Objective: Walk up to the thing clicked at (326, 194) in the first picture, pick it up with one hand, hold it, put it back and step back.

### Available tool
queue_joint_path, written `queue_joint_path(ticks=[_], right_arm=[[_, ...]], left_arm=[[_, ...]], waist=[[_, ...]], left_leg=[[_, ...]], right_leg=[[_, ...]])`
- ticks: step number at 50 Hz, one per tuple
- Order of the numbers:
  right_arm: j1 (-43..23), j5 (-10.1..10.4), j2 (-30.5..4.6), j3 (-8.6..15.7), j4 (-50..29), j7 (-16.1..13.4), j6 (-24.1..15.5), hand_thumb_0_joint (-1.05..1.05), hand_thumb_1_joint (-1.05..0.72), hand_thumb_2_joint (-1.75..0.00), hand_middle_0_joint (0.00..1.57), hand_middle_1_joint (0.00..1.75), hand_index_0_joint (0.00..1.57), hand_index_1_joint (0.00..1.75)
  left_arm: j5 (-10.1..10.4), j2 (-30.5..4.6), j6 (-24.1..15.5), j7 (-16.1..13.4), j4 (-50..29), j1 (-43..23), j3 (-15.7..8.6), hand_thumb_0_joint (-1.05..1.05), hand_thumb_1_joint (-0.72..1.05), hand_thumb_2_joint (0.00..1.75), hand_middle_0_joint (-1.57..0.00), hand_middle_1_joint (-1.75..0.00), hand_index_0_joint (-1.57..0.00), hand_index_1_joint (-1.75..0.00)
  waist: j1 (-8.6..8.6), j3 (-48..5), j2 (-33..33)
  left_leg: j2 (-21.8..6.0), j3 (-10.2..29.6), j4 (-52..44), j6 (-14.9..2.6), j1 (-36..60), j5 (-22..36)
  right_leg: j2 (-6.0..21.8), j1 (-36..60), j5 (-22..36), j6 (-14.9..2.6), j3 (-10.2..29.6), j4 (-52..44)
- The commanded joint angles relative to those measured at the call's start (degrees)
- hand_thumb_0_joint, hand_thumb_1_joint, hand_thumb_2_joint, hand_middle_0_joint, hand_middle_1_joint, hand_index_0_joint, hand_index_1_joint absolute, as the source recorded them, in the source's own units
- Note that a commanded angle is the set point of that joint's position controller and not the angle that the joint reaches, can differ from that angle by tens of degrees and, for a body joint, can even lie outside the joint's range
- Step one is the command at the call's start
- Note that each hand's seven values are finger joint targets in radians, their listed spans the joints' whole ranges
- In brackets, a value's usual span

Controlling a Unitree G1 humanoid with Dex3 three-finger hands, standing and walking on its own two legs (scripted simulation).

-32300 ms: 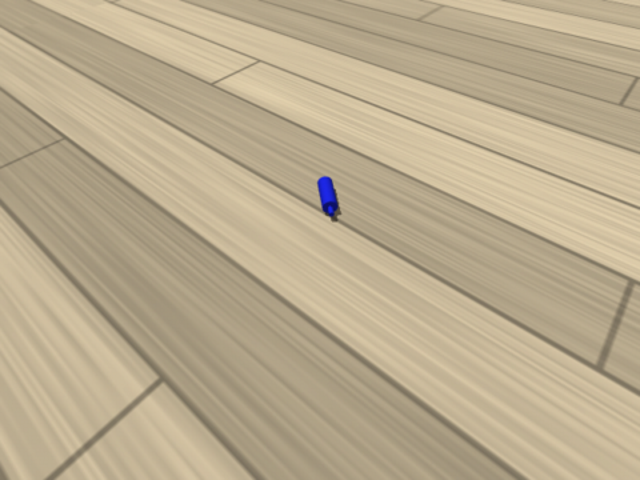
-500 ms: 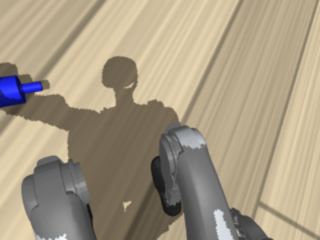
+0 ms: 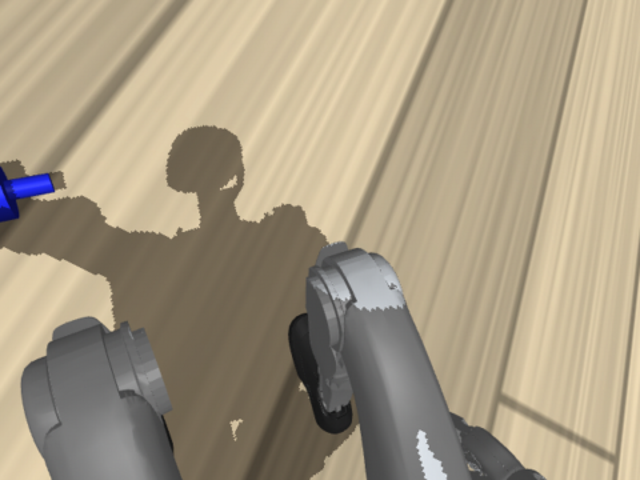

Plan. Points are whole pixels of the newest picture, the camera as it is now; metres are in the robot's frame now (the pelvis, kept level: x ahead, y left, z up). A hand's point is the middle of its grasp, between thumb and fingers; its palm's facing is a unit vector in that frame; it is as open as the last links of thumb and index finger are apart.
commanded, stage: open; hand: left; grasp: from above
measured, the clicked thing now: out of the picture +0.47 +0.33 -0.26
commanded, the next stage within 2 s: withdraw in 0.98 s
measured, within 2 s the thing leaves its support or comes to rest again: rests again in 0.40 s
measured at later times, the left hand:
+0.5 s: hand out of the picture +0.46 +0.34 -0.21, palm faces -0.42 -0.13 -0.90, open 11.3 cm
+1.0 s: hand out of the picture +0.46 +0.34 -0.21, palm faces -0.43 -0.15 -0.89, open 13.2 cm
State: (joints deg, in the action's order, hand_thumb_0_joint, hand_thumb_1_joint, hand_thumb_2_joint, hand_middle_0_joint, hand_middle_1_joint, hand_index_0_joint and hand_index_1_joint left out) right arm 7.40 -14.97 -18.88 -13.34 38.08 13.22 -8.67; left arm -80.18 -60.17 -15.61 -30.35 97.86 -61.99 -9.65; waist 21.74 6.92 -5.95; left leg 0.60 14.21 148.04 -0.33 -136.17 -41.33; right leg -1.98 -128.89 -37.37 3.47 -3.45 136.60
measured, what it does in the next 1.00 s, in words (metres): stands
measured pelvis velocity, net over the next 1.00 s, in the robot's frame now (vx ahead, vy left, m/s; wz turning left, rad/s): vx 0.00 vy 0.00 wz -0.01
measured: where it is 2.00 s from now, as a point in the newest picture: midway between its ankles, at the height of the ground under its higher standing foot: (248, 435)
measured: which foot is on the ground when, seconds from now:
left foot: down 0.00-1.00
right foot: down 0.00-1.00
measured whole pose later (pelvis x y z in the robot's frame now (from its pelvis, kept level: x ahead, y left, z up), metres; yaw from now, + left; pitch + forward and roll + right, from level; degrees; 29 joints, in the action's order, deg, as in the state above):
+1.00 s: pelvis +0.00 +0.00 +0.00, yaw -1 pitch +28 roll -15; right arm 7.3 -14.3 -19.5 -14.8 36.9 13.1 -8.6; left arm -77.8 -60.6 -16.4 -28.8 95.3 -61.2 -8.7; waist 21.2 7.7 -6.0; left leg 0.6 15.4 147.3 0.4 -135.5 -41.2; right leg -2.0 -128.4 -36.7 4.0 -4.5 135.5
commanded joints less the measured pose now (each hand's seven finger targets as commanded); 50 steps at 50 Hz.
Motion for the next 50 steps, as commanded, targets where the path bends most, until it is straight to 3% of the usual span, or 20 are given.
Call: queue_joint_path(ticks=[1,5,6,9,10,16,18,19,20,25,27,29,33,34,40,42,43,45,47,50], right_arm=[[9.98,0.35,-18.57,5.06,0.37,-0.67,-0.19,0.0,-0.89,-0.9,0.2,0.3,0.2,0.3],[10.24,0.08,-18.72,4.49,0.45,-0.58,-0.41,0.0,-0.89,-0.9,0.2,0.3,0.2,0.3],[9.69,0.28,-19.07,4.67,0.22,-0.66,-0.44,0.0,-0.89,-0.9,0.2,0.3,0.2,0.3],[9.95,0.16,-18.35,3.95,0.09,-0.5,-0.6,0.0,-0.89,-0.9,0.2,0.3,0.2,0.3],[9.97,-0.01,-19.56,4.76,-0.11,-0.58,-0.71,0.0,-0.89,-0.9,0.2,0.3,0.2,0.3],[10.24,0.31,-18.91,4.59,0.16,-0.47,-1.24,0.0,-0.89,-0.9,0.2,0.3,0.2,0.3],[10.5,0.39,-18.21,3.61,0.19,-0.4,-1.11,0.0,-0.89,-0.9,0.2,0.3,0.2,0.3],[9.9,0.56,-19.38,4.56,-0.01,-0.47,-1.15,0.0,-0.89,-0.9,0.2,0.3,0.2,0.3],[9.99,0.66,-18.72,4.08,0.18,-0.54,-1.1,0.0,-0.89,-0.9,0.2,0.3,0.2,0.3],[10.27,0.98,-18.93,4.19,-0.71,-0.45,-1.21,0.0,-0.89,-0.9,0.2,0.3,0.2,0.3],[10.32,0.8,-19.81,5.0,-0.8,-0.67,-0.8,0.0,-0.89,-0.9,0.2,0.3,0.2,0.3],[10.27,0.99,-19.5,4.79,-0.7,-0.66,-0.69,0.0,-0.89,-0.9,0.2,0.3,0.2,0.3],[10.44,0.92,-18.68,4.54,-0.06,-0.88,-0.11,0.0,-0.89,-0.9,0.2,0.3,0.2,0.3],[10.46,0.99,-18.93,4.84,-0.26,-0.8,-0.25,0.0,-0.89,-0.9,0.2,0.3,0.2,0.3],[10.75,0.87,-19.5,4.88,-0.46,-0.81,-0.25,0.0,-0.89,-0.9,0.2,0.3,0.2,0.3],[10.93,1.17,-18.29,4.19,-0.06,-0.88,0.17,0.0,-0.89,-0.9,0.2,0.3,0.2,0.3],[10.53,1.33,-19.24,5.06,-0.3,-1.12,0.25,0.0,-0.89,-0.9,0.2,0.3,0.2,0.3],[11.1,1.05,-18.36,4.18,-0.17,-0.91,0.29,0.0,-0.89,-0.9,0.2,0.3,0.2,0.3],[10.31,1.02,-19.57,4.86,-0.64,-1.25,0.37,0.0,-0.89,-0.9,0.2,0.3,0.2,0.3],[10.32,1.0,-19.17,4.13,-0.4,-1.28,0.73,0.0,-0.89,-0.9,0.2,0.3,0.2,0.3]], left_arm=[[1.32,-14.22,-0.56,-2.26,-7.67,-17.04,-0.71,0.0,0.61,0.59,-0.92,-0.55,-0.94,-0.53],[1.71,-15.05,-0.65,-2.47,-8.08,-16.28,-1.19,0.0,0.29,0.57,-0.71,-0.55,-0.73,-0.54],[1.71,-14.54,-0.71,-2.58,-7.41,-16.23,-0.33,0.0,0.23,0.58,-0.68,-0.56,-0.69,-0.55],[1.48,-14.61,-1.01,-2.63,-7.33,-16.09,-0.33,0.0,0.12,0.55,-0.59,-0.57,-0.6,-0.55],[1.65,-14.13,-1.14,-2.63,-8.38,-16.92,0.05,0.0,0.09,0.57,-0.57,-0.57,-0.58,-0.55],[1.7,-13.19,-0.76,-2.52,-5.57,-14.83,0.82,0.0,-0.06,0.63,-0.46,-0.64,-0.46,-0.63],[2.2,-13.96,-0.33,-2.48,-5.44,-14.67,0.19,0.0,-0.1,0.65,-0.42,-0.66,-0.43,-0.66],[2.56,-12.78,-0.09,-2.23,-5.68,-14.55,1.48,0.0,-0.11,0.66,-0.41,-0.68,-0.42,-0.67],[2.77,-14.25,0.01,-2.31,-5.69,-14.26,0.37,0.0,-0.14,0.68,-0.39,-0.7,-0.4,-0.7],[3.02,-14.92,0.8,-1.26,-7.71,-14.36,-0.12,0.0,-0.21,0.74,-0.35,-0.74,-0.35,-0.74],[3.42,-15.46,0.52,-1.53,-10.38,-14.71,-0.85,0.0,-0.22,0.75,-0.34,-0.74,-0.33,-0.75],[3.41,-15.31,0.46,-1.33,-8.76,-14.0,-1.0,0.0,-0.26,0.79,-0.31,-0.78,-0.31,-0.78],[3.43,-15.27,0.12,-1.38,-10.03,-13.82,-1.08,0.0,-0.32,0.83,-0.25,-0.82,-0.25,-0.83],[3.32,-14.27,0.3,-1.13,-8.93,-14.24,-0.11,0.0,-0.34,0.84,-0.23,-0.83,-0.23,-0.84],[3.97,-13.08,-0.2,0.04,-8.84,-14.32,0.41,0.0,-0.37,0.91,-0.2,-0.9,-0.19,-0.9],[3.8,-14.44,-0.48,-0.04,-9.64,-13.55,-0.09,0.0,-0.39,0.95,-0.18,-0.93,-0.18,-0.94],[4.08,-13.86,-0.55,-0.02,-9.69,-13.56,0.27,0.0,-0.4,0.93,-0.17,-0.92,-0.17,-0.93],[3.9,-14.04,-0.67,-0.01,-9.81,-13.4,0.08,0.0,-0.41,0.95,-0.15,-0.96,-0.15,-0.96],[3.89,-13.25,-1.23,-0.34,-10.88,-15.36,0.97,0.0,-0.44,0.95,-0.12,-0.96,-0.12,-0.96],[3.22,-15.16,-1.3,-0.92,-9.34,-14.31,-0.57,0.0,-0.42,1.01,-0.14,-0.98,-0.14,-0.99]], waist=[[2.99,-34.29,31.75],[2.41,-35.15,32.08],[2.43,-35.35,31.67],[3.01,-34.73,30.2],[3.4,-34.63,30.03],[3.06,-33.35,30.3],[2.54,-34.28,28.83],[2.73,-34.24,29.83],[2.15,-34.33,30.33],[2.17,-34.13,30.44],[1.3,-37.11,32.4],[1.87,-35.38,31.93],[1.77,-37.44,31.19],[2.64,-35.47,30.52],[3.11,-33.69,29.74],[1.94,-36.61,30.53],[1.75,-36.63,30.13],[2.12,-36.7,30.29],[2.16,-36.74,30.53],[1.74,-35.04,30.8]], left_leg=[[-1.88,-5.92,-17.49,0.61,31.8,12.88],[-1.97,-5.57,-17.96,0.73,32.3,13.44],[-2.01,-5.51,-17.72,0.68,32.09,12.77],[-1.93,-5.69,-17.15,0.37,30.45,11.96],[-1.89,-5.84,-16.69,0.38,30.37,12.06],[-2.13,-5.32,-17.43,0.57,30.78,11.29],[-1.98,-5.25,-17.24,0.39,29.39,12.67],[-1.91,-5.38,-17.42,0.55,30.16,12.8],[-2.01,-5.26,-17.64,0.51,30.03,12.8],[-2.03,-5.43,-17.81,0.61,31.13,13.35],[-2.01,-5.38,-18.33,1.06,33.2,15.47],[-2.03,-5.31,-18.21,1.01,32.07,14.62],[-1.94,-6.08,-17.05,0.49,31.23,15.39],[-1.86,-6.4,-16.66,0.29,30.06,14.32],[-2.0,-5.22,-17.6,0.86,31.57,13.74],[-1.96,-5.67,-17.94,0.65,31.98,14.5],[-1.88,-5.68,-17.69,0.64,31.69,13.99],[-1.93,-5.84,-17.3,0.66,32.55,15.7],[-1.83,-5.55,-17.59,0.86,32.14,15.31],[-1.91,-5.09,-18.09,1.04,31.55,14.3]], right_leg=[[-1.75,15.3,13.53,-4.03,-11.04,-9.02],[-1.96,15.75,13.65,-4.04,-11.38,-8.94],[-2.1,15.55,13.44,-4.14,-11.25,-8.98],[-2.15,16.26,13.17,-3.99,-11.26,-9.19],[-2.12,15.93,13.38,-3.92,-11.32,-9.2],[-2.23,15.03,12.75,-3.91,-11.42,-9.43],[-2.22,16.55,13.9,-3.79,-11.48,-9.7],[-2.06,15.87,13.89,-3.98,-11.26,-9.32],[-2.16,16.37,13.85,-4.0,-11.29,-9.6],[-1.99,16.2,13.85,-4.11,-11.2,-9.64],[-1.94,17.57,15.22,-4.28,-11.28,-9.53],[-1.9,16.74,14.57,-4.42,-11.3,-9.22],[-2.17,19.13,15.79,-4.17,-10.76,-10.1],[-2.11,18.38,15.18,-4.2,-10.58,-10.26],[-1.69,15.79,13.74,-4.35,-11.62,-10.15],[-1.99,18.44,14.59,-4.21,-11.15,-10.35],[-1.97,17.65,14.18,-4.32,-11.13,-10.32],[-1.9,18.52,15.52,-4.14,-11.08,-10.23],[-1.87,17.86,15.17,-4.42,-11.35,-10.32],[-1.78,16.07,13.78,-4.56,-11.69,-9.69]])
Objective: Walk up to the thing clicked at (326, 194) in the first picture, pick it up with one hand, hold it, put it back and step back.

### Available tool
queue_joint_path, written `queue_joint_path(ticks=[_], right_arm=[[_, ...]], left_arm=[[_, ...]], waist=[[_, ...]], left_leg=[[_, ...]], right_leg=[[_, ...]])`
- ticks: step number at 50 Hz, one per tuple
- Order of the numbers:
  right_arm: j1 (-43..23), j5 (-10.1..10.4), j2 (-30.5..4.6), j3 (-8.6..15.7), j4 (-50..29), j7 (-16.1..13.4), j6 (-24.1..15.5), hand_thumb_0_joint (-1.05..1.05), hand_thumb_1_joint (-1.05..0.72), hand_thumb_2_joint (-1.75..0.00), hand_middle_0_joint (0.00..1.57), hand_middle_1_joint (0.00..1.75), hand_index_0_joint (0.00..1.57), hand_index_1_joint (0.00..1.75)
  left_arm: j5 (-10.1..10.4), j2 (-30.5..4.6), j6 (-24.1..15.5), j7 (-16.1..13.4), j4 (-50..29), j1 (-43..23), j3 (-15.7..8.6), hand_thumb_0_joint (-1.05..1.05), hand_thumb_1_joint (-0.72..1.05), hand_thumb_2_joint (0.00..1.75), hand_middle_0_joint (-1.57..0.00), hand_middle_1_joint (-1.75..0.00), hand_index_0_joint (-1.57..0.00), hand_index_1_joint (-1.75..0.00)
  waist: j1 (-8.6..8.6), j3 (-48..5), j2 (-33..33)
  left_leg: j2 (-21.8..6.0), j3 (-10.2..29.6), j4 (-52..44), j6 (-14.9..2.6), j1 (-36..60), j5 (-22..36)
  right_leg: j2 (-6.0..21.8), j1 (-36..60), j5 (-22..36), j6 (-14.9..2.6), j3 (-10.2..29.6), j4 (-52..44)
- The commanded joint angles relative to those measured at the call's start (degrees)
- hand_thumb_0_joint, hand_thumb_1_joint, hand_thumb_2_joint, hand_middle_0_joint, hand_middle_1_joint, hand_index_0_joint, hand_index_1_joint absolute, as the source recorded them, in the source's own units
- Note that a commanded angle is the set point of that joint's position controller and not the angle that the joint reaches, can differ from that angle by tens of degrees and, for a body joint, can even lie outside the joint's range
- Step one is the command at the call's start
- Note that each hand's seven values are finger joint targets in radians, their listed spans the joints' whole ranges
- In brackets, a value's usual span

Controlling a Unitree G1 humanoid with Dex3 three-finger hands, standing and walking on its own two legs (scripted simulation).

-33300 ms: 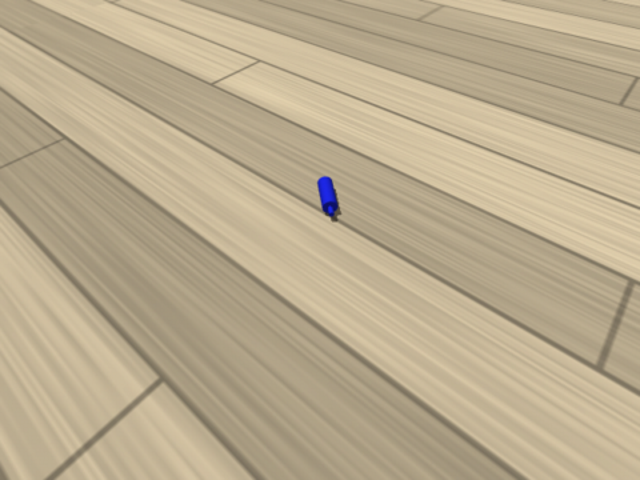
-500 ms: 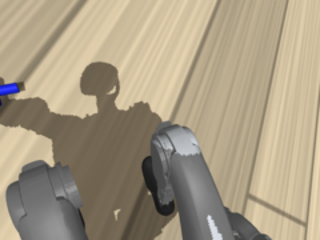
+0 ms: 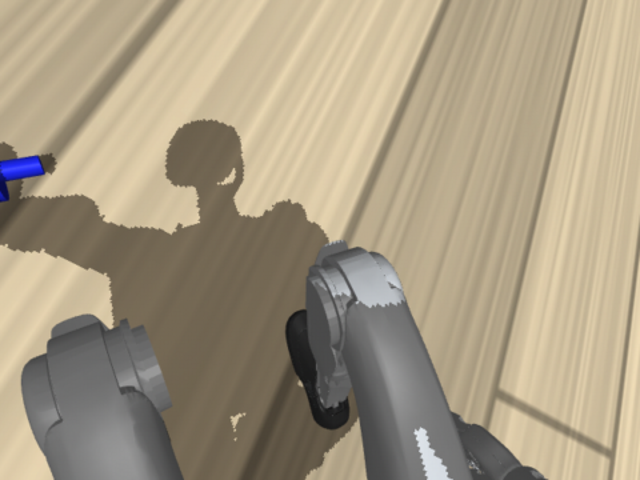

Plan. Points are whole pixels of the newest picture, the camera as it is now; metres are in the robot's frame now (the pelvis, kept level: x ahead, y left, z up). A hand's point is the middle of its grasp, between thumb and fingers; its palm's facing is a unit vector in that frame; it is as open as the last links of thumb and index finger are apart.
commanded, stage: withdraw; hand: left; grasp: from above
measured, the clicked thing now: out of the picture +0.48 +0.34 -0.26
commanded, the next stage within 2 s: home in 1.06 s
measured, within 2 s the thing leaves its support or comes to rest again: neither
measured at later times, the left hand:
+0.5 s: hand out of the picture +0.47 +0.39 -0.11, palm faces -0.30 -0.05 -0.95, open 14.0 cm
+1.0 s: hand out of the picture +0.43 +0.35 -0.11, palm faces -0.45 -0.09 -0.89, open 13.7 cm
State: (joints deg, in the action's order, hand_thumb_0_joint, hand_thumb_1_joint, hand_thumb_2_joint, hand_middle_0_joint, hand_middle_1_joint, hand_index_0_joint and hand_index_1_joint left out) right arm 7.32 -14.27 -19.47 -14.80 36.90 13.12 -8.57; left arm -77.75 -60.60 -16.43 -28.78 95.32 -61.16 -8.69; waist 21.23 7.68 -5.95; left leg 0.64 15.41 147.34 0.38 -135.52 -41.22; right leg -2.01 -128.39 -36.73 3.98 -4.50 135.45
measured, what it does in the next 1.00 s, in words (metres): stands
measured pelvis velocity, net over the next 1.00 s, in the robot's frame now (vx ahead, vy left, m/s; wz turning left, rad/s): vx -0.01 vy -0.01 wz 0.10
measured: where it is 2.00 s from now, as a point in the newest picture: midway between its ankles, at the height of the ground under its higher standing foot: (246, 432)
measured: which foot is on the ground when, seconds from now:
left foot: down 0.00-1.00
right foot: down 0.00-1.00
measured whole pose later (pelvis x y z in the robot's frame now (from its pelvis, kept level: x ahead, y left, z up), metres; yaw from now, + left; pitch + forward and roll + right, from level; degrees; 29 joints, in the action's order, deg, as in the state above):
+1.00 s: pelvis -0.01 -0.01 +0.03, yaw +6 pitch +31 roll -11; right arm 9.7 -8.0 -19.1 -6.6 37.8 7.2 1.7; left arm -73.6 -49.5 -19.8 -13.7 78.5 -58.3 -3.0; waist 14.3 -0.2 -1.1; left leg 1.5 10.0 137.3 0.6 -133.0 -36.3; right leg 0.7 -127.2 -35.0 3.1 -1.0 130.1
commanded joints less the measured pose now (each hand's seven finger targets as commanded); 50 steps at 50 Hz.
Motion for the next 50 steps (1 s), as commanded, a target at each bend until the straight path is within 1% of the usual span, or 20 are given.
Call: queue_joint_path(ticks=[1,5,6,9,11,12,13,14,15,16,18,20,22,25,31,34,39,42,46,50], right_arm=[[10.12,0.24,-18.07,5.22,0.76,-1.14,0.69,0.0,-0.89,-0.9,0.2,0.3,0.2,0.3],[9.88,-0.09,-17.7,4.88,0.44,-0.98,0.62,0.0,-0.9,-0.9,0.2,0.3,0.2,0.3],[9.51,-0.19,-19.2,5.9,0.15,-1.18,0.61,0.0,-0.9,-0.9,0.2,0.3,0.2,0.3],[10.02,-0.04,-18.91,5.9,0.38,-1.27,0.28,0.0,-0.91,-0.9,0.2,0.3,0.2,0.3],[10.43,-0.15,-18.78,6.71,0.47,-1.22,0.16,0.0,-0.91,-0.9,0.2,0.3,0.2,0.3],[10.2,0.09,-18.78,7.26,-0.29,-1.02,-0.14,0.0,-0.91,-0.9,0.2,0.3,0.2,0.3],[10.44,0.28,-18.26,7.66,0.31,-0.98,-0.11,0.0,-0.91,-0.9,0.2,0.3,0.2,0.3],[10.47,0.53,-17.83,8.18,0.15,-0.74,-0.16,0.0,-0.91,-0.9,0.2,0.3,0.2,0.3],[11.0,1.01,-17.32,8.96,0.69,-0.49,-0.2,0.0,-0.91,-0.9,0.2,0.3,0.2,0.3],[11.07,1.38,-17.55,10.03,0.48,-0.31,-0.15,0.0,-0.91,-0.9,0.2,0.3,0.2,0.3],[11.52,2.65,-16.57,11.44,0.68,-0.11,0.67,0.0,-0.91,-0.9,0.2,0.3,0.2,0.3],[12.41,3.83,-15.88,12.74,1.23,0.31,1.5,0.0,-0.91,-0.9,0.2,0.3,0.2,0.3],[13.59,5.27,-15.59,13.96,1.38,0.18,2.9,0.0,-0.9,-0.9,0.2,0.3,0.2,0.3],[15.36,6.7,-14.9,15.07,1.5,-0.37,5.21,0.0,-0.91,-0.9,0.2,0.3,0.2,0.3],[15.05,8.29,-13.88,15.27,-0.51,-3.56,8.86,0.0,-0.91,-0.91,0.2,0.3,0.2,0.3],[14.05,8.34,-13.49,14.62,-1.69,-5.06,9.85,0.0,-0.91,-0.9,0.2,0.3,0.2,0.3],[12.34,8.0,-12.5,13.05,-2.06,-6.47,10.34,0.0,-0.91,-0.9,0.2,0.3,0.2,0.3],[11.82,7.36,-12.68,12.75,-1.76,-7.02,10.62,0.0,-0.91,-0.9,0.2,0.3,0.2,0.3],[12.25,6.43,-12.19,12.29,-0.34,-6.87,10.24,0.0,-0.91,-0.9,0.2,0.3,0.2,0.3],[13.53,5.67,-13.48,13.13,1.17,-6.68,9.29,0.0,-0.9,-0.9,0.2,0.3,0.2,0.3]], left_arm=[[0.32,-14.15,-0.52,-2.6,-5.84,-14.54,-1.16,0.0,-0.41,1.04,-0.15,-1.01,-0.14,-1.02],[-0.47,-14.61,-0.41,-3.12,-5.51,-15.4,-0.93,0.0,-0.47,0.96,-0.1,-1.01,-0.11,-0.99],[-0.28,-14.63,-0.44,-3.2,-7.0,-16.37,-0.81,0.0,-0.49,0.97,-0.09,-1.0,-0.1,-0.99],[-0.18,-17.03,0.2,-3.62,-7.82,-16.81,-2.53,0.0,-0.51,0.98,-0.08,-1.01,-0.09,-1.01],[-0.11,-17.93,0.83,-4.02,-11.94,-17.87,-3.91,0.0,-0.52,0.99,-0.08,-1.01,-0.09,-1.01],[0.17,-15.27,1.13,-3.6,-13.95,-18.17,-2.52,0.0,-0.51,0.98,-0.09,-1.01,-0.09,-1.0],[0.77,-16.9,1.56,-3.74,-16.11,-17.15,-4.29,0.0,-0.53,0.99,-0.08,-1.01,-0.08,-1.01],[0.93,-15.67,2.21,-3.29,-18.1,-16.13,-3.77,0.0,-0.54,1.0,-0.08,-1.01,-0.08,-1.01],[1.83,-12.98,2.9,-2.39,-18.46,-15.49,-2.54,0.0,-0.53,1.0,-0.08,-1.01,-0.08,-1.01],[2.15,-14.46,3.65,-1.67,-21.13,-15.12,-4.3,0.0,-0.53,1.0,-0.07,-1.01,-0.07,-1.01],[4.11,-12.02,5.47,0.71,-25.59,-13.42,-3.33,0.0,-0.54,1.0,-0.07,-1.01,-0.07,-1.01],[5.47,-7.94,7.24,3.82,-26.73,-12.51,-1.2,0.0,-0.53,1.0,-0.08,-1.01,-0.08,-1.01],[6.83,-5.15,8.65,7.13,-29.67,-12.99,0.46,0.0,-0.52,0.99,-0.09,-0.99,-0.09,-0.99],[9.15,-0.34,9.83,12.7,-30.77,-13.43,3.68,0.0,-0.52,1.0,-0.08,-1.0,-0.08,-1.0],[12.25,2.09,8.72,22.07,-28.54,-11.25,5.63,0.0,-0.49,0.98,-0.13,-0.96,-0.12,-0.98],[11.63,-1.13,6.5,23.95,-27.96,-10.23,4.2,0.0,-0.47,0.97,-0.15,-0.95,-0.14,-0.96],[10.68,-3.56,0.19,22.67,-28.85,-11.96,2.3,0.0,-0.48,0.97,-0.13,-0.96,-0.12,-0.97],[8.31,-4.74,-2.91,19.04,-30.78,-16.55,1.8,0.0,-0.47,0.96,-0.15,-0.94,-0.14,-0.95],[5.87,-1.6,-4.46,13.46,-27.77,-19.75,3.93,0.0,-0.47,0.96,-0.13,-0.95,-0.13,-0.95],[3.74,-3.51,-3.16,8.01,-25.6,-22.7,2.15,0.0,-0.48,0.96,-0.11,-0.97,-0.11,-0.97]], waist=[[2.46,-35.32,30.96],[2.67,-34.86,30.74],[2.59,-35.56,31.28],[1.91,-36.24,31.99],[0.55,-40.26,34.82],[0.56,-41.07,36.24],[-0.91,-44.18,38.0],[-1.41,-45.44,39.21],[-1.65,-45.19,38.89],[-2.68,-46.69,39.36],[-4.73,-50.52,40.76],[-5.47,-49.23,39.72],[-5.57,-50.15,37.4],[-3.9,-47.5,30.51],[-3.9,-40.9,18.72],[-4.98,-39.85,15.7],[-6.22,-42.19,18.07],[-5.57,-45.44,22.97],[-4.04,-44.88,25.96],[-3.84,-47.01,29.22]], left_leg=[[-2.01,-6.23,-17.28,0.37,31.15,14.48],[-1.92,-6.77,-17.38,-0.05,29.98,12.37],[-1.84,-6.66,-17.55,0.09,30.51,12.61],[-1.87,-6.78,-17.69,-0.08,30.41,11.0],[-1.82,-7.18,-17.94,0.23,32.75,12.4],[-1.77,-6.97,-18.33,0.67,34.72,14.24],[-1.81,-7.1,-19.11,0.73,36.21,14.41],[-1.71,-7.6,-19.53,0.81,36.98,14.93],[-1.56,-7.86,-19.66,0.82,36.14,14.45],[-1.52,-7.96,-20.32,0.93,37.01,15.38],[-1.25,-9.2,-21.28,0.72,37.39,16.89],[-1.14,-9.44,-23.0,0.71,37.45,17.28],[-1.07,-9.65,-24.45,0.26,38.01,17.98],[-0.67,-9.53,-26.34,-0.64,35.57,16.11],[0.2,-9.7,-28.08,-1.71,29.94,11.04],[0.65,-10.53,-28.1,-2.06,27.9,8.8],[0.69,-11.29,-27.53,-1.84,28.71,7.63],[0.34,-11.32,-26.72,-1.23,32.56,8.17],[0.4,-12.06,-26.21,-1.07,33.35,6.79],[0.37,-11.54,-25.91,-0.52,36.65,8.5]], right_leg=[[-1.77,15.1,13.39,-5.14,-10.65,-8.34],[-1.94,15.54,12.27,-4.87,-10.17,-8.62],[-1.8,15.14,12.35,-4.91,-10.31,-8.43],[-1.7,15.04,11.3,-4.91,-10.07,-8.77],[-1.71,15.34,12.21,-5.14,-9.97,-8.29],[-1.32,14.52,13.49,-5.32,-9.96,-7.93],[-1.4,15.6,13.52,-5.35,-9.81,-8.03],[-1.32,16.11,14.11,-5.5,-9.29,-8.22],[-1.17,15.01,13.89,-5.54,-9.18,-8.27],[-0.97,14.91,14.19,-5.59,-8.98,-8.5],[-0.83,15.82,15.13,-5.78,-7.84,-9.63],[-0.48,14.17,14.52,-5.97,-7.08,-10.54],[-0.45,14.93,14.89,-6.03,-6.36,-12.46],[-0.16,17.68,14.68,-5.77,-5.49,-15.18],[0.62,19.69,9.51,-6.01,-4.01,-19.98],[0.94,21.18,6.55,-6.12,-3.34,-21.3],[1.07,20.33,5.2,-5.92,-3.08,-20.41],[0.83,18.09,6.18,-6.0,-3.62,-18.87],[0.44,15.97,5.52,-5.89,-4.27,-17.74],[1.02,13.77,7.7,-5.79,-5.29,-15.91]])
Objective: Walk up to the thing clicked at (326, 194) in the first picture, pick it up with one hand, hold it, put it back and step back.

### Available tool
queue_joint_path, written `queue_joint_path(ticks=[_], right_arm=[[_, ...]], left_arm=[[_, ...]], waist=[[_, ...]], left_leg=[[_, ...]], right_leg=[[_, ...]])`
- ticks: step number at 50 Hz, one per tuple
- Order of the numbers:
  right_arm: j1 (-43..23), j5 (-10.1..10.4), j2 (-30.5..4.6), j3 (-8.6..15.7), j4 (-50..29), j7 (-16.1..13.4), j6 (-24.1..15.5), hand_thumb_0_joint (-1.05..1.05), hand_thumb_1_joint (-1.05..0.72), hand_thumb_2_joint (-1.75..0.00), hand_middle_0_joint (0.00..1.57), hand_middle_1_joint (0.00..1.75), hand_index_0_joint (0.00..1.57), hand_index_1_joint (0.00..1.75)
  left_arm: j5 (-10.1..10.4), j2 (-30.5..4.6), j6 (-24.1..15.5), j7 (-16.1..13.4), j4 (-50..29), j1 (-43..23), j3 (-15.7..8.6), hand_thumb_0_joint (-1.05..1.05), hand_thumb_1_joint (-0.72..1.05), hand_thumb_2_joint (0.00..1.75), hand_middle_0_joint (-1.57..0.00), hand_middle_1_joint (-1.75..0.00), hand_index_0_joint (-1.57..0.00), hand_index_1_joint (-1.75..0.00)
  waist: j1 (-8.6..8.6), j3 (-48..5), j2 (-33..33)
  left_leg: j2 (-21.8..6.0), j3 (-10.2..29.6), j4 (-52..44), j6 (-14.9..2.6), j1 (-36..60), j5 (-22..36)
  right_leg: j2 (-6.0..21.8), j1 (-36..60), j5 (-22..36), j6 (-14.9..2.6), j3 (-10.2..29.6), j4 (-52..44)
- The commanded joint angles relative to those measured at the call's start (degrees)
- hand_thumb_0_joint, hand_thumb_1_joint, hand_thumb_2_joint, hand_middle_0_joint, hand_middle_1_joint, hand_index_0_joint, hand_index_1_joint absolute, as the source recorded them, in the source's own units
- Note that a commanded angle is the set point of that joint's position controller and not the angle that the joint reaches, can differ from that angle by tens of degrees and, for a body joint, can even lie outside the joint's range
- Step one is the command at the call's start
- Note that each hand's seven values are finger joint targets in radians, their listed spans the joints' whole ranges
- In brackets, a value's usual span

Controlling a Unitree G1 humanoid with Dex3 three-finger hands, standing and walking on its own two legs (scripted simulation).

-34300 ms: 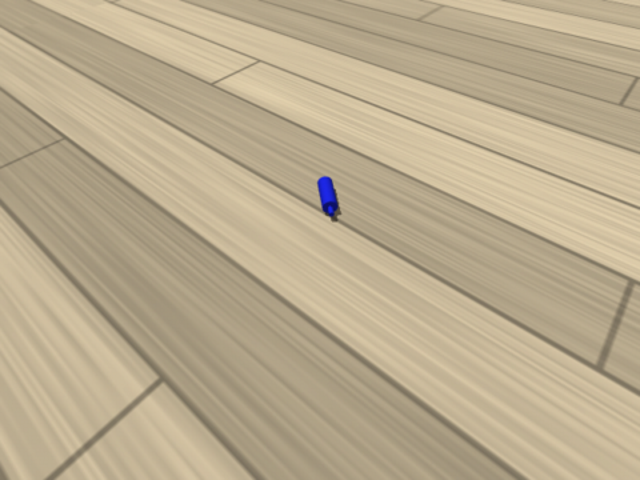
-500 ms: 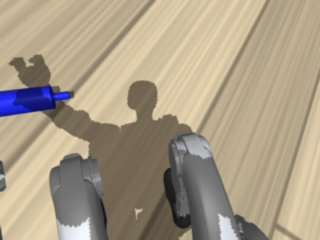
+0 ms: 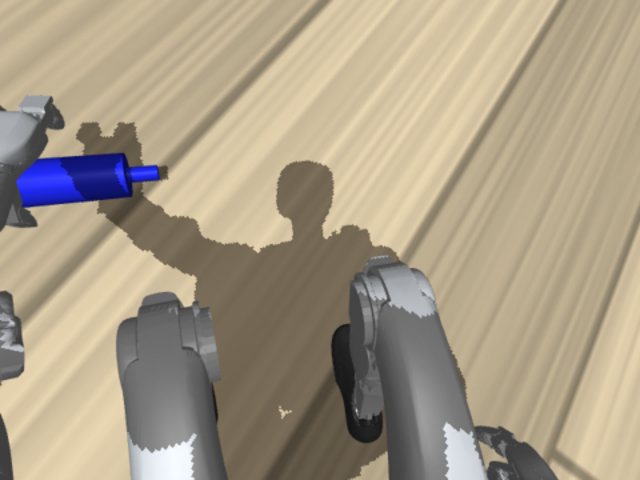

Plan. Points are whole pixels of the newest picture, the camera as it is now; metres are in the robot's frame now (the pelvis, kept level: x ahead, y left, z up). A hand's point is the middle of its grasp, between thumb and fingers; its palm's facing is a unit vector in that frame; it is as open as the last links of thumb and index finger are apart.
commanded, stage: withdraw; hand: left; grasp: from above
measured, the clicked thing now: (83, 178) +0.53 +0.30 -0.30
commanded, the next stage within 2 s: home in 0.06 s
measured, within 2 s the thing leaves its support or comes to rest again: neither
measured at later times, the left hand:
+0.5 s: hand out of the picture +0.46 +0.34 -0.07, palm faces -0.38 -0.25 -0.89, open 12.1 cm
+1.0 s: hand out of the picture +0.29 +0.24 +0.14, palm faces -0.04 -0.88 -0.47, open 7.4 cm
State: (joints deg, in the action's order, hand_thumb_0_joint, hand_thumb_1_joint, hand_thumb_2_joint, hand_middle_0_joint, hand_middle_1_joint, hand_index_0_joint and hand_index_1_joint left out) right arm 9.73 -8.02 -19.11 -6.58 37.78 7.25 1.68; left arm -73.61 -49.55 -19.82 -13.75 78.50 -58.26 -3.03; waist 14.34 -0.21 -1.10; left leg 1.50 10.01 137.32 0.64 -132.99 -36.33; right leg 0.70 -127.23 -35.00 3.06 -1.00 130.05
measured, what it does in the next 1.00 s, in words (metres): rises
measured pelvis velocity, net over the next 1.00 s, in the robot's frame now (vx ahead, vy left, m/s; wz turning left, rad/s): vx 0.03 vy -0.01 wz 0.11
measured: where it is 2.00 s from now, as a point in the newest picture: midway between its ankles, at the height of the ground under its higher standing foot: (283, 427)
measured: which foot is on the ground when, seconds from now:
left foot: down 0.00-1.00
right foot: down 0.00-1.00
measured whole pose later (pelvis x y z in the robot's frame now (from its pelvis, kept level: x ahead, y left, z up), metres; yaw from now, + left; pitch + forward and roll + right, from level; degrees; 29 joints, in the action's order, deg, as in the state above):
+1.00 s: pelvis +0.03 -0.01 +0.23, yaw +6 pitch +26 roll -5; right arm 4.6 1.5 -13.6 -1.0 30.1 -0.9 -3.0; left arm -11.0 -21.4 14.7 -1.7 15.8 -1.7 -2.8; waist 3.6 -11.2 1.7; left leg -1.3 5.6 94.6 1.3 -85.9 -34.7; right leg 2.7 -83.1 -32.9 3.1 -1.5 90.4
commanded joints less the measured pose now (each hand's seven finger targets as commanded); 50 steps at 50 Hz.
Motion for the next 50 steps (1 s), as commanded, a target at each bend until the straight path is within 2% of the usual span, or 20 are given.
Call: queue_joint_path(ticks=[1,6,7,10,13,17,19,20,23,25,27,29,31,34,35,40,41,46,47,50], right_arm=[[11.1,-0.74,-13.97,4.93,0.45,-0.81,-1.1,0.0,-0.9,-0.9,0.2,0.3,0.2,0.3],[12.12,-0.66,-14.37,5.69,0.93,-0.66,-2.61,0.0,-0.91,-0.9,0.2,0.3,0.2,0.3],[12.0,-0.44,-14.18,5.67,0.82,-0.56,-2.71,0.0,-0.91,-0.9,0.2,0.3,0.2,0.3],[12.96,0.03,-13.66,5.54,1.12,-0.23,-3.11,0.0,-0.88,-0.89,0.2,0.3,0.2,0.3],[13.54,0.86,-13.21,6.34,0.57,0.27,-3.12,0.0,-0.89,-0.9,0.2,0.3,0.2,0.3],[13.25,2.19,-13.76,8.71,-2.13,0.57,-2.28,0.0,-0.89,-0.9,0.2,0.3,0.2,0.3],[14.7,2.99,-13.43,9.74,-1.49,0.55,-1.41,0.0,-0.89,-0.9,0.2,0.3,0.2,0.3],[15.28,3.39,-13.11,10.07,-1.8,0.41,-1.05,0.0,-0.9,-0.9,0.2,0.3,0.2,0.3],[14.01,4.81,-13.3,11.44,-4.26,-0.72,-0.14,0.0,-0.9,-0.9,0.2,0.3,0.2,0.3],[12.16,5.58,-12.19,11.52,-5.31,-1.44,0.15,0.0,-0.9,-0.9,0.2,0.3,0.2,0.3],[10.67,6.27,-10.87,11.67,-5.54,-2.35,0.23,0.0,-0.9,-0.9,0.2,0.3,0.2,0.3],[8.98,6.77,-9.53,12.24,-6.49,-3.1,0.06,0.0,-0.9,-0.9,0.2,0.3,0.2,0.3],[7.44,7.16,-8.75,12.24,-7.57,-3.63,-0.2,0.0,-0.9,-0.9,0.2,0.3,0.2,0.3],[5.31,7.79,-8.37,12.35,-8.29,-4.64,-0.84,0.0,-0.9,-0.9,0.2,0.3,0.2,0.3],[4.62,7.99,-7.78,12.09,-8.55,-4.9,-1.18,0.0,-0.9,-0.9,0.2,0.3,0.2,0.3],[1.12,9.08,-6.59,11.67,-10.72,-6.57,-3.34,0.0,-0.9,-0.9,0.2,0.3,0.2,0.3],[0.19,9.18,-6.17,11.5,-11.0,-6.98,-3.9,0.0,-0.9,-0.9,0.2,0.3,0.2,0.3],[-2.14,9.74,-4.0,10.0,-12.52,-9.09,-6.16,0.0,-0.9,-0.9,0.2,0.3,0.2,0.3],[-2.01,9.81,-3.89,9.76,-12.86,-9.46,-6.58,0.0,-0.9,-0.9,0.2,0.3,0.2,0.3],[-1.84,10.06,-3.05,9.4,-13.46,-10.68,-7.55,0.0,-0.9,-0.9,0.2,0.3,0.2,0.3]], left_arm=[[-1.1,-16.06,0.8,-8.33,-8.55,-27.08,-4.16,0.0,-0.47,0.96,-0.12,-0.96,-0.12,-0.96],[-3.32,-21.6,5.15,-11.84,-6.73,-27.74,-8.58,0.0,-0.41,0.91,-0.18,-0.9,-0.18,-0.9],[-3.11,-20.64,6.19,-11.78,-4.32,-25.58,-8.32,0.0,-0.4,0.9,-0.19,-0.89,-0.19,-0.89],[-2.09,-18.81,8.84,-10.02,-2.23,-22.92,-7.05,0.0,-0.3,0.86,-0.24,-0.81,-0.21,-0.81],[1.37,-17.41,10.84,-5.86,-4.1,-18.85,-6.52,0.0,-0.21,0.84,-0.23,-0.6,-0.2,-0.62],[8.45,-16.95,11.93,1.38,-13.77,-13.31,-8.9,0.0,-0.01,0.77,-0.2,-0.47,-0.19,-0.48],[12.37,-11.61,12.42,5.25,-19.19,-7.56,-7.14,0.0,0.12,0.7,-0.18,-0.38,-0.17,-0.39],[14.94,-9.71,12.73,6.94,-24.4,-4.81,-6.55,0.0,0.2,0.72,-0.18,-0.36,-0.17,-0.37],[24.93,-8.65,14.12,11.01,-40.87,2.32,-8.95,0.0,0.44,0.74,-0.18,-0.3,-0.17,-0.31],[30.85,-5.23,15.37,13.22,-47.21,9.28,-8.83,0.0,0.6,0.74,-0.17,-0.26,-0.17,-0.26],[34.78,-3.19,16.33,14.42,-50.52,13.03,-9.2,0.0,0.76,0.84,-0.19,-0.28,-0.19,-0.28],[38.03,-1.42,16.97,14.67,-56.34,15.0,-9.25,0.0,0.86,0.88,-0.2,-0.29,-0.2,-0.29],[40.83,2.3,18.07,14.63,-58.27,19.95,-7.59,0.0,0.9,0.9,-0.2,-0.3,-0.2,-0.3],[44.44,4.59,19.97,13.64,-62.21,24.12,-8.05,0.0,0.9,0.9,-0.2,-0.3,-0.2,-0.3],[45.3,7.51,20.93,13.51,-61.56,26.87,-6.04,0.0,0.9,0.9,-0.2,-0.3,-0.2,-0.3],[52.24,12.54,26.32,12.34,-66.69,35.58,-4.93,0.0,0.9,0.9,-0.2,-0.3,-0.2,-0.3],[54.14,14.84,27.3,12.31,-68.67,37.3,-3.44,0.0,0.9,0.9,-0.2,-0.3,-0.2,-0.3],[62.11,18.53,31.72,10.99,-73.08,45.52,-3.04,0.0,0.9,0.9,-0.2,-0.3,-0.2,-0.3],[63.63,17.62,32.37,10.62,-74.22,45.84,-4.59,0.0,0.9,0.9,-0.2,-0.3,-0.2,-0.3],[66.73,19.19,34.56,10.04,-77.62,50.74,-4.58,0.0,0.9,0.9,-0.2,-0.3,-0.2,-0.3]], waist=[[2.95,-40.61,25.05],[1.74,-44.71,26.84],[1.59,-44.21,27.38],[1.68,-44.4,24.67],[0.55,-44.58,23.17],[-2.38,-48.81,22.26],[-3.45,-49.03,22.06],[-4.1,-50.36,21.93],[-6.04,-54.41,20.25],[-6.48,-51.14,16.4],[-6.76,-47.62,13.48],[-7.54,-49.46,14.22],[-8.2,-46.32,13.69],[-9.34,-43.74,15.46],[-8.83,-41.6,14.71],[-9.34,-38.3,11.99],[-8.89,-37.7,11.74],[-8.1,-32.75,8.97],[-8.73,-32.59,8.56],[-8.89,-32.55,8.77]], left_leg=[[-0.46,-6.12,-15.85,-0.85,33.97,3.27],[-0.44,-6.34,-16.21,-0.95,35.68,5.96],[-0.37,-6.93,-15.91,-1.05,34.84,6.66],[-0.19,-6.8,-15.96,-1.56,33.77,8.08],[-0.17,-6.5,-17.69,-1.84,33.08,7.51],[-0.26,-6.04,-21.39,-1.68,36.32,8.32],[-0.25,-5.85,-23.14,-1.16,38.6,10.48],[-0.41,-5.98,-24.02,-1.07,40.92,12.42],[-0.62,-4.77,-27.56,-0.98,46.41,14.26],[-0.82,-3.77,-30.48,-1.49,45.36,11.56],[-0.99,-3.14,-33.11,-1.89,44.74,8.35],[-1.58,-2.98,-35.68,-1.9,48.62,8.2],[-2.01,-3.2,-38.64,-1.9,50.25,6.32],[-2.63,-2.18,-44.46,-1.42,54.72,3.15],[-2.64,-2.2,-45.84,-1.37,55.3,2.77],[-2.74,-2.82,-53.19,-1.32,61.11,-0.65],[-2.71,-2.98,-54.35,-1.28,62.0,-0.52],[-2.28,-4.7,-58.67,-1.66,65.63,0.2],[-2.26,-4.54,-59.97,-1.72,66.89,-0.14],[-2.36,-4.69,-63.59,-1.44,72.23,3.1]], right_leg=[[-1.92,12.29,5.75,-5.09,-8.92,-10.07],[-1.38,12.31,8.24,-5.1,-8.31,-8.79],[-1.37,12.64,8.71,-5.1,-8.07,-8.78],[-1.51,14.34,9.94,-5.05,-7.91,-9.59],[-1.68,16.76,9.14,-5.04,-7.6,-10.75],[-1.28,21.03,9.15,-4.98,-6.96,-12.87],[-1.11,22.28,10.29,-5.25,-6.79,-14.36],[-1.11,23.99,11.67,-5.19,-6.49,-15.64],[-0.99,27.31,13.05,-4.94,-5.66,-19.04],[-1.2,28.84,11.94,-4.62,-5.4,-21.36],[-1.15,29.38,9.89,-4.55,-4.68,-24.16],[-0.89,32.2,10.07,-4.37,-3.97,-26.42],[-0.77,33.58,8.57,-4.4,-3.67,-29.26],[-0.43,35.76,6.56,-4.47,-3.68,-32.42],[-0.44,36.54,6.16,-4.48,-3.71,-33.76],[-0.35,43.79,3.5,-4.26,-3.2,-42.15],[-0.38,45.33,3.53,-4.24,-3.08,-43.7],[-0.36,54.04,3.19,-4.02,-1.47,-51.77],[-0.24,55.87,2.88,-3.96,-1.11,-53.19],[-0.27,61.07,5.3,-3.95,-0.68,-57.02]])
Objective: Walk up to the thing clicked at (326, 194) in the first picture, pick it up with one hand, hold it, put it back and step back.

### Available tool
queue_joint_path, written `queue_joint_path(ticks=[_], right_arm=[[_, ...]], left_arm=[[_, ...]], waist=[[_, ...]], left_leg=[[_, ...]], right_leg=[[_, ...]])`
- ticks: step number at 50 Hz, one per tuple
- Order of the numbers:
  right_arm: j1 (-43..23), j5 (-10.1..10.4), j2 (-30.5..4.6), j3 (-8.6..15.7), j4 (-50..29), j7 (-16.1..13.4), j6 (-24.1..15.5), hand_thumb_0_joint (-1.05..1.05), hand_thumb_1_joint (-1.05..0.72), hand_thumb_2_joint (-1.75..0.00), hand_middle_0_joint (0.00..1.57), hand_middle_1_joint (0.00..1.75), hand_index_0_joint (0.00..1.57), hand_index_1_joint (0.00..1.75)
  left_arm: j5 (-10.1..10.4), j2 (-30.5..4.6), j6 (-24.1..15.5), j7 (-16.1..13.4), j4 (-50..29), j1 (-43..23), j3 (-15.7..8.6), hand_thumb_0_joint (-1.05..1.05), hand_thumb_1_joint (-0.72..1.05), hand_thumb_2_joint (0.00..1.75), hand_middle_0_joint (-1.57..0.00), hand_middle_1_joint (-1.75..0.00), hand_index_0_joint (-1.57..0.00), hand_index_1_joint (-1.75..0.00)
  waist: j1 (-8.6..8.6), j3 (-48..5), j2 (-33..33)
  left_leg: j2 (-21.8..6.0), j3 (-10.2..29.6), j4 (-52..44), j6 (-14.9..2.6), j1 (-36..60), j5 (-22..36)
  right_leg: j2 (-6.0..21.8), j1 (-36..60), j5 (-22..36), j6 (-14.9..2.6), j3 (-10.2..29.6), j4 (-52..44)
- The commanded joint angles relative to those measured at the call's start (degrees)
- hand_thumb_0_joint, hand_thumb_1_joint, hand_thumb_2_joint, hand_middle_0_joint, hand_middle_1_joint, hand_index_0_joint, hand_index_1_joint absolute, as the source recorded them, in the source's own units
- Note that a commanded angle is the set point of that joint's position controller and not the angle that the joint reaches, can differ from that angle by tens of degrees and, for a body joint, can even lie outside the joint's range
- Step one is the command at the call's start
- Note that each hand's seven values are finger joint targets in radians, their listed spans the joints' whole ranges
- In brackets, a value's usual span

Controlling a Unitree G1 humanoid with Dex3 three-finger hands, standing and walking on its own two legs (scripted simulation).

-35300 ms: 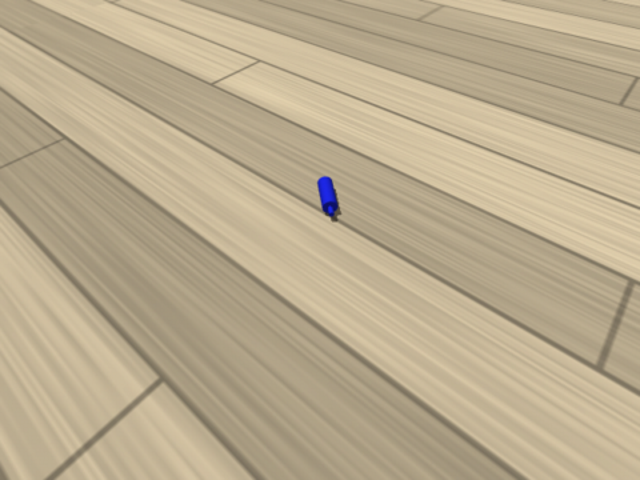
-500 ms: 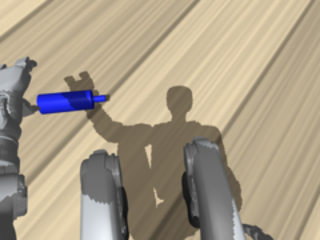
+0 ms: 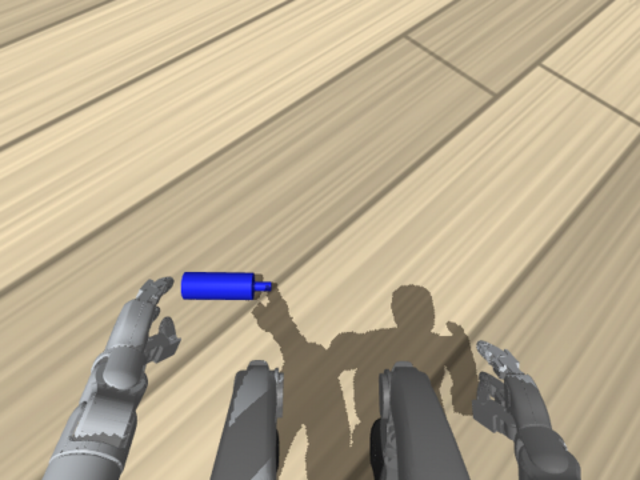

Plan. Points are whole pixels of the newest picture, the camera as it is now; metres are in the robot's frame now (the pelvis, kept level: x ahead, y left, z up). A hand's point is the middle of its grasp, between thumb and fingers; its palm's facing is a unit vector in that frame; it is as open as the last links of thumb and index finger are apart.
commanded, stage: home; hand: left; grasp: from above
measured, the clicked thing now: (228, 286) +0.54 +0.25 -0.53
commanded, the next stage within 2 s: none
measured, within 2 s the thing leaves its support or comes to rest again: neither
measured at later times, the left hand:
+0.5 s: hand (149, 377) +0.22 +0.17 +0.10, palm faces +0.10 -0.97 -0.21, open 7.4 cm
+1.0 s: hand (140, 391) +0.21 +0.18 +0.10, palm faces +0.10 -0.97 -0.21, open 7.4 cm
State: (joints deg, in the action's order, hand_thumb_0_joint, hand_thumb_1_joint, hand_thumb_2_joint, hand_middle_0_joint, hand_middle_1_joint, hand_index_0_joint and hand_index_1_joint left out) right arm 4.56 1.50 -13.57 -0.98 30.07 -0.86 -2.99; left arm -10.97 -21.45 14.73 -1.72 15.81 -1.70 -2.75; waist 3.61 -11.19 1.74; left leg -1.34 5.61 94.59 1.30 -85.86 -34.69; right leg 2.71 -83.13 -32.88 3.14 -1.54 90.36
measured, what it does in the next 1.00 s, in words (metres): rises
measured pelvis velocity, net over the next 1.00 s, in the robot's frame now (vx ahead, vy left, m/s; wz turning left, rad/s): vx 0.05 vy -0.01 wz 0.04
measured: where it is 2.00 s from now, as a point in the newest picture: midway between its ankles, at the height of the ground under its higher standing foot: outside the picture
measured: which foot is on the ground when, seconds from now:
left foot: down 0.00-1.00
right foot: down 0.00-1.00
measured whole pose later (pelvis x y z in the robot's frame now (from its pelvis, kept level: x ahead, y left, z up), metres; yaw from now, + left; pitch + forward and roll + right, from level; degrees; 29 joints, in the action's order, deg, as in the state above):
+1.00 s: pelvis +0.05 -0.01 +0.14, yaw +2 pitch +9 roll -3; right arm 15.9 0.1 -12.6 -2.2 31.1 -10.4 -15.6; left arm 2.8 -12.4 26.8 -0.9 -7.7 28.2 -2.1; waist 1.9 -8.5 2.9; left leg -2.6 4.2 58.4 1.9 -40.3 -27.2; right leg 2.3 -37.9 -25.5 2.2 -2.9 54.6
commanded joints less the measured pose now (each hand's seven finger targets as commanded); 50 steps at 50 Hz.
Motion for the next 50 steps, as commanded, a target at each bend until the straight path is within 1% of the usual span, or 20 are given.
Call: queue_joint_path(ticks=[1,3,6,9,13,14,15,17,20,22,23,27,31,34,39,40,42,43,46,50], right_arm=[[3.66,0.55,-8.03,3.55,-6.12,-3.03,-3.27,0.0,-0.9,-0.9,0.2,0.3,0.2,0.3],[4.29,0.72,-7.33,2.7,-6.18,-3.76,-3.9,0.0,-0.9,-0.9,0.2,0.3,0.2,0.3],[5.67,0.82,-6.65,2.23,-6.28,-5.26,-4.84,0.0,-0.9,-0.9,0.2,0.3,0.2,0.3],[6.31,1.0,-6.15,1.48,-6.62,-7.02,-6.3,0.0,-0.9,-0.9,0.2,0.3,0.2,0.3],[8.07,0.81,-5.63,1.2,-7.3,-8.67,-8.16,0.0,-0.9,-0.9,0.2,0.3,0.2,0.3],[8.57,0.7,-5.55,1.3,-7.68,-9.02,-8.62,0.0,-0.9,-0.9,0.2,0.3,0.2,0.3],[9.1,0.64,-5.5,1.27,-7.87,-9.4,-9.09,0.0,-0.9,-0.9,0.2,0.3,0.2,0.3],[9.41,0.51,-5.25,1.37,-8.31,-9.9,-9.89,0.0,-0.9,-0.9,0.2,0.3,0.2,0.3],[9.29,0.13,-4.99,1.4,-8.88,-10.48,-11.09,0.0,-0.9,-0.9,0.2,0.3,0.2,0.3],[9.26,-0.14,-4.86,1.53,-8.94,-10.78,-11.77,0.0,-0.9,-0.9,0.2,0.3,0.2,0.3],[9.06,-0.21,-4.79,1.59,-9.15,-10.93,-12.04,0.0,-0.9,-0.9,0.2,0.3,0.2,0.3],[8.64,-0.56,-5.44,2.11,-9.19,-10.99,-13.14,0.0,-0.9,-0.9,0.2,0.3,0.2,0.3],[7.84,-0.82,-5.68,2.13,-8.8,-11.0,-14.28,0.0,-0.9,-0.9,0.2,0.3,0.2,0.3],[7.66,-1.06,-5.92,2.44,-8.57,-10.8,-14.99,0.0,-0.9,-0.9,0.2,0.3,0.2,0.3],[7.18,-1.31,-5.87,2.24,-8.19,-10.57,-15.71,0.0,-0.9,-0.9,0.2,0.3,0.2,0.3],[7.21,-1.38,-5.94,2.28,-8.16,-10.52,-15.77,0.0,-0.9,-0.9,0.2,0.3,0.2,0.3],[7.21,-1.28,-5.87,2.27,-8.11,-10.55,-15.76,0.0,-0.9,-0.9,0.2,0.3,0.2,0.3],[7.12,-1.25,-6.01,2.27,-8.05,-10.59,-15.76,0.0,-0.9,-0.9,0.2,0.3,0.2,0.3],[6.78,-1.23,-5.98,1.91,-8.12,-10.57,-15.85,0.0,-0.9,-0.9,0.2,0.3,0.2,0.3],[6.75,-1.2,-5.79,1.85,-7.9,-10.72,-15.93,0.0,-0.9,-0.9,0.2,0.3,0.2,0.3]], left_arm=[[5.14,-7.73,0.7,-2.26,-16.43,-3.69,-4.76,0.0,0.9,0.9,-0.2,-0.3,-0.2,-0.3],[7.05,-6.71,2.45,-3.01,-16.62,0.46,-5.61,0.0,0.9,0.9,-0.2,-0.3,-0.2,-0.3],[9.56,-3.04,4.73,-3.46,-19.05,5.27,-4.77,0.0,0.9,0.9,-0.2,-0.3,-0.2,-0.3],[12.39,-1.23,6.67,-3.49,-20.84,10.26,-5.33,0.0,0.9,0.9,-0.2,-0.3,-0.2,-0.3],[14.68,1.55,8.31,-2.98,-24.47,15.97,-4.54,0.0,0.9,0.9,-0.2,-0.3,-0.2,-0.3],[14.94,1.3,8.64,-2.81,-26.04,17.49,-5.05,0.0,0.9,0.9,-0.2,-0.3,-0.2,-0.3],[15.13,2.04,8.97,-2.64,-26.55,18.93,-4.64,0.0,0.9,0.9,-0.2,-0.3,-0.2,-0.3],[15.26,2.33,9.37,-2.34,-28.73,22.19,-4.65,0.0,0.9,0.9,-0.2,-0.3,-0.2,-0.3],[15.16,2.71,9.66,-1.9,-32.12,25.46,-4.22,0.0,0.9,0.9,-0.2,-0.3,-0.2,-0.3],[14.77,3.67,9.8,-1.4,-32.62,27.09,-3.01,0.0,0.9,0.9,-0.2,-0.3,-0.2,-0.3],[14.62,3.42,10.02,-1.26,-32.52,28.4,-3.52,0.0,0.9,0.9,-0.2,-0.3,-0.2,-0.3],[14.59,3.63,10.14,-0.15,-33.86,29.43,-3.2,0.0,0.9,0.9,-0.2,-0.3,-0.2,-0.3],[14.11,3.51,9.87,0.68,-32.41,27.73,-2.87,0.0,0.9,0.9,-0.2,-0.3,-0.2,-0.3],[13.79,2.83,9.39,1.02,-33.54,26.33,-3.57,0.0,0.9,0.9,-0.2,-0.3,-0.2,-0.3],[13.41,3.12,9.03,1.12,-34.57,26.57,-2.43,0.0,0.9,0.9,-0.2,-0.3,-0.2,-0.3],[13.51,2.96,9.02,1.04,-34.63,26.97,-3.08,0.0,0.9,0.9,-0.2,-0.3,-0.2,-0.3],[13.43,2.93,9.03,0.92,-34.91,27.32,-2.8,0.0,0.9,0.9,-0.2,-0.3,-0.2,-0.3],[13.39,2.84,9.1,0.74,-34.94,27.58,-2.88,0.0,0.9,0.9,-0.2,-0.3,-0.2,-0.3],[13.41,2.99,9.17,0.53,-34.33,27.93,-2.86,0.0,0.9,0.9,-0.2,-0.3,-0.2,-0.3],[13.76,3.13,9.2,0.43,-34.07,28.12,-2.87,0.0,0.9,0.9,-0.2,-0.3,-0.2,-0.3]], waist=[[1.81,-21.22,5.89],[1.15,-19.05,4.72],[1.53,-18.14,3.78],[0.71,-14.4,3.21],[0.72,-10.84,2.06],[0.08,-9.76,2.54],[0.6,-9.19,2.31],[-0.44,-7.98,2.5],[-0.71,-5.74,2.0],[-0.06,-3.55,1.34],[-0.56,-2.52,0.01],[-0.51,-1.11,-0.74],[-0.42,1.63,-2.53],[-0.51,0.08,-0.7],[-0.79,-1.19,1.0],[-1.1,-1.12,1.96],[-1.16,-1.96,2.73],[-1.08,-2.34,1.79],[-1.41,-0.53,1.51],[-1.36,-1.34,0.5]], left_leg=[[0.57,-0.56,-21.93,-2.08,26.31,2.54],[0.61,-0.1,-24.98,-2.02,28.39,3.58],[0.41,-0.01,-28.77,-1.75,33.23,7.2],[0.48,0.01,-32.71,-1.65,35.95,7.77],[0.76,-1.11,-37.09,-1.63,40.46,11.09],[0.83,-1.37,-38.41,-1.63,41.38,11.12],[0.81,-1.52,-39.42,-1.64,42.7,11.67],[0.9,-1.95,-41.43,-1.51,44.95,13.3],[1.24,-2.69,-43.44,-1.64,46.62,14.14],[1.31,-2.82,-44.49,-1.77,47.12,13.63],[1.5,-2.98,-44.86,-1.93,47.13,13.42],[1.53,-3.58,-46.09,-1.99,48.57,13.99],[1.73,-4.04,-46.64,-2.19,48.21,11.81],[1.65,-4.08,-46.66,-2.01,49.38,12.27],[1.53,-3.56,-47.06,-1.71,50.26,13.22],[1.4,-3.52,-47.29,-1.59,50.53,13.01],[1.31,-3.42,-47.26,-1.46,50.9,13.54],[1.25,-3.35,-47.18,-1.51,51.28,14.5],[1.21,-3.18,-47.73,-1.59,49.94,12.05],[1.37,-3.39,-47.15,-1.75,49.94,13.11]], right_leg=[[-2.38,19.54,4.19,-4.03,0.0,-19.01],[-2.35,23.74,5.17,-3.89,0.1,-21.95],[-2.54,29.12,8.43,-3.79,0.11,-26.03],[-2.76,33.23,8.83,-3.69,-0.21,-30.25],[-2.95,39.44,11.52,-3.36,-0.47,-35.91],[-3.06,40.54,11.59,-3.28,-0.7,-37.42],[-3.09,41.54,12.11,-3.27,-0.76,-38.39],[-3.25,43.69,13.26,-3.24,-1.14,-40.19],[-3.52,45.59,13.59,-3.03,-1.64,-42.88],[-3.63,46.05,12.9,-2.93,-1.85,-44.42],[-3.56,46.69,12.38,-2.81,-1.92,-45.38],[-3.64,47.18,12.5,-2.57,-2.55,-46.23],[-3.33,46.42,10.22,-2.27,-2.89,-47.03],[-3.18,46.75,10.8,-2.42,-2.71,-46.48],[-3.35,47.22,11.99,-2.55,-3.05,-45.59],[-3.41,47.38,11.9,-2.6,-3.09,-45.38],[-3.47,47.38,12.24,-2.75,-3.04,-45.16],[-3.54,47.84,12.97,-2.75,-3.16,-45.1],[-3.64,47.27,10.9,-2.8,-3.32,-45.34],[-3.59,48.01,11.91,-2.69,-3.14,-45.74]])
